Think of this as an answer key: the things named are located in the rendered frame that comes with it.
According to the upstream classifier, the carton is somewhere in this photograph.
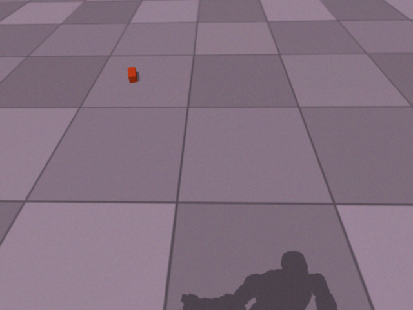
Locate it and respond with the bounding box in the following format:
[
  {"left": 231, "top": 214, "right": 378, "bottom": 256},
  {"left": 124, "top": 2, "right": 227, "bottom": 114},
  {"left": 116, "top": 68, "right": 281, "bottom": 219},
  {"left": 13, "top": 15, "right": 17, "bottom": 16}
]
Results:
[{"left": 128, "top": 67, "right": 137, "bottom": 83}]

